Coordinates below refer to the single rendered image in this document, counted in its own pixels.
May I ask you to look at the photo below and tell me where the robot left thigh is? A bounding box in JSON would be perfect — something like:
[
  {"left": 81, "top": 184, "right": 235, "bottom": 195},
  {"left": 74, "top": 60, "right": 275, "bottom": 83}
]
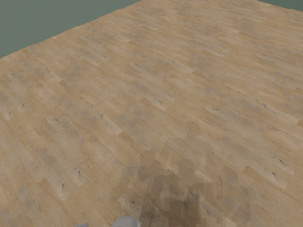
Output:
[{"left": 111, "top": 216, "right": 141, "bottom": 227}]

